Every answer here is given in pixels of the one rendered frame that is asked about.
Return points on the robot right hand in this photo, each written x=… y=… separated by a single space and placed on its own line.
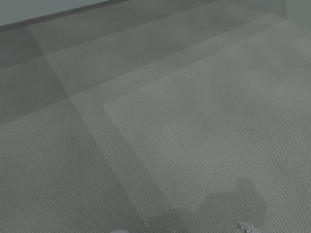
x=246 y=228

